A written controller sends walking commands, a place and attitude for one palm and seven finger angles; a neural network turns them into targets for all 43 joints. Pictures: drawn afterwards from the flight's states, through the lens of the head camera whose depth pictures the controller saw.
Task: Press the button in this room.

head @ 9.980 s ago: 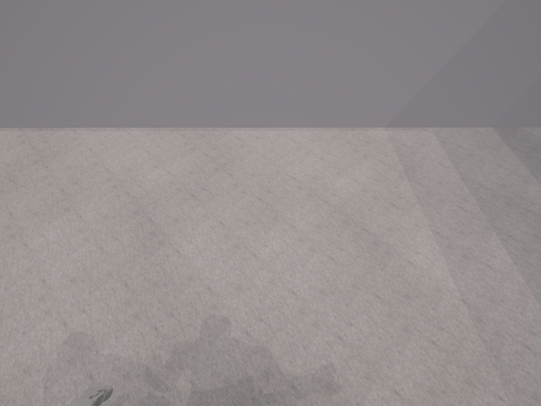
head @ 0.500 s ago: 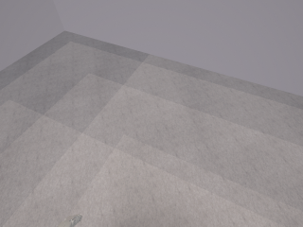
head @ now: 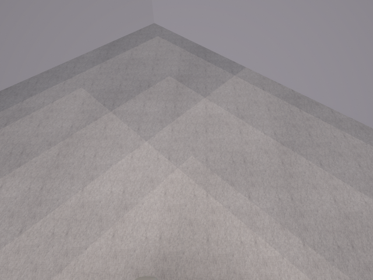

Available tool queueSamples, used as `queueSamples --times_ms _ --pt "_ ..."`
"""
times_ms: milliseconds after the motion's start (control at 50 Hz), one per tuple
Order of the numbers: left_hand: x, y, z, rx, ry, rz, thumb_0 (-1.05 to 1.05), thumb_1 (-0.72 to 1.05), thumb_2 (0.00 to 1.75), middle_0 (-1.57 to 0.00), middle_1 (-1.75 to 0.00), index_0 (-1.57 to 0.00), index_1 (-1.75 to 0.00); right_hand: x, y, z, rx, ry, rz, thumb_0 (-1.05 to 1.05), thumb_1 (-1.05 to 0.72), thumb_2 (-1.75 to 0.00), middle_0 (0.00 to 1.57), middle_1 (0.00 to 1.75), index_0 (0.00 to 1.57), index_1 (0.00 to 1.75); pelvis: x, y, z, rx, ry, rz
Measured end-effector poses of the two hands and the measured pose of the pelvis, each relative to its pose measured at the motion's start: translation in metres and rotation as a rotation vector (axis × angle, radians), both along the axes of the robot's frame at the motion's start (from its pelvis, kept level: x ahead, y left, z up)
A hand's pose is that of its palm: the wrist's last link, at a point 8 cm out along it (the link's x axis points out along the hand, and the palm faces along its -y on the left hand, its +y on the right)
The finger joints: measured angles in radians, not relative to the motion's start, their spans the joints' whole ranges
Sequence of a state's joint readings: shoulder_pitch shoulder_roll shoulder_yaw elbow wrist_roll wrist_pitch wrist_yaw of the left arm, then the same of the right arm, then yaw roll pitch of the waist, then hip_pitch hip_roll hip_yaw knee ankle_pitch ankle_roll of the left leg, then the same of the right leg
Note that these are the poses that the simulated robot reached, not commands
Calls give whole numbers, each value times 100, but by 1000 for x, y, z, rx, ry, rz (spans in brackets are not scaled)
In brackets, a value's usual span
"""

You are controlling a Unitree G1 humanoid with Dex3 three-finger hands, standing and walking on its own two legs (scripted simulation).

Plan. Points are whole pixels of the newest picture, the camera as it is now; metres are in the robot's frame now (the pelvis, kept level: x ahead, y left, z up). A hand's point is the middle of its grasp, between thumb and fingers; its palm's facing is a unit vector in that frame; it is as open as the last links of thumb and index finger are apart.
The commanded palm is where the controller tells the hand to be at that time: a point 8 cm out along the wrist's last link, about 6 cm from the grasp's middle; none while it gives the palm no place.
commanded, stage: turn or walk to find it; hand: left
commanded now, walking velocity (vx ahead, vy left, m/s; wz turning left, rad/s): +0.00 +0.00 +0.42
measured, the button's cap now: out of the picture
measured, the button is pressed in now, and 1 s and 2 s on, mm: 0 0 0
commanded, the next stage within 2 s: none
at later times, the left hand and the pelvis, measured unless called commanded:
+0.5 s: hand out of the picture +0.04 +0.24 -0.15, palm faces +0.19 -0.95 -0.26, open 7.4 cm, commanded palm none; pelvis -0.03 +0.02 +0.00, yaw +11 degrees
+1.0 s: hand out of the picture -0.11 +0.17 -0.16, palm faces +0.45 -0.86 -0.25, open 7.4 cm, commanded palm none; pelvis -0.06 -0.02 +0.00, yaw +26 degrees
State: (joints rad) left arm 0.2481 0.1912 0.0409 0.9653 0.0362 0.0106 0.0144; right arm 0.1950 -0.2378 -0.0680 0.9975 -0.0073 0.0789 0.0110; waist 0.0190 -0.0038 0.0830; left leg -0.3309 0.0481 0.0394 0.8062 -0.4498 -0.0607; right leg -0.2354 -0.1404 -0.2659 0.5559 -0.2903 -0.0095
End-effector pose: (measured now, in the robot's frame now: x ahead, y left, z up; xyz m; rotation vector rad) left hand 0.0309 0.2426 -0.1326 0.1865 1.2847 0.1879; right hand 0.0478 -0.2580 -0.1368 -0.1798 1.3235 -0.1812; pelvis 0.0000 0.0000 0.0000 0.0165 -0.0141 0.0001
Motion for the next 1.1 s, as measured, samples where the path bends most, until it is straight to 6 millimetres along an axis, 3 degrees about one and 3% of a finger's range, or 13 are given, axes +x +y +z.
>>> queueSamples --times_ms 120,240,340,420,520,600,760,880,980,1100 --pt "-41 41 -24 -17 78 94 1 90 89 -20 -30 -20 -30 47 38 12 -35 -134 109 0 -91 -90 20 30 19 30 -6 26 -9 -17 -7 43" --pt "-41 58 -10 -20 45 127 1 91 90 -20 -30 -19 -30 56 64 28 -31 -172 157 0 -91 -90 20 30 20 30 -11 39 5 -44 -11 85" --pt "-27 62 1 -4 -35 136 1 91 90 -20 -30 -19 -30 47 71 25 -6 -156 174 0 -91 -90 20 30 20 30 -17 39 8 -37 -9 120" --pt "-16 56 8 13 -81 136 1 91 90 -20 -30 -19 -30 29 65 17 14 -119 171 0 -91 -90 20 30 20 30 -23 32 7 -29 -5 151" --pt "-3 37 17 35 -140 130 1 91 90 -20 -30 -19 -30 2 44 1 35 -45 164 0 -91 -90 20 30 20 30 -31 14 4 -17 3 194" --pt "-6 14 20 64 -186 141 1 91 90 -20 -30 -19 -30 -13 19 -18 57 6 166 0 -91 -90 20 30 20 30 -36 -7 -5 -4 6 231" --pt "-63 -22 31 67 -137 249 1 90 89 -20 -30 -20 -30 -9 -11 -15 55 53 237 0 -91 -90 20 30 20 30 -44 -29 6 24 -11 326" --pt "-110 -36 23 46 -84 352 1 91 89 -20 -30 -20 -30 4 -13 -9 27 71 317 0 -91 -90 20 30 19 30 -49 -33 7 21 -5 389" --pt "-158 -38 12 19 -19 430 1 91 89 -20 -30 -20 -30 29 7 -4 6 45 404 0 -91 -90 20 30 19 30 -59 -26 5 9 1 436" --pt "-221 -27 -12 -28 57 528 1 90 89 -20 -30 -20 -30 65 63 6 -10 -79 532 0 -91 -90 19 30 19 30 -79 -5 -5 -21 3 494"
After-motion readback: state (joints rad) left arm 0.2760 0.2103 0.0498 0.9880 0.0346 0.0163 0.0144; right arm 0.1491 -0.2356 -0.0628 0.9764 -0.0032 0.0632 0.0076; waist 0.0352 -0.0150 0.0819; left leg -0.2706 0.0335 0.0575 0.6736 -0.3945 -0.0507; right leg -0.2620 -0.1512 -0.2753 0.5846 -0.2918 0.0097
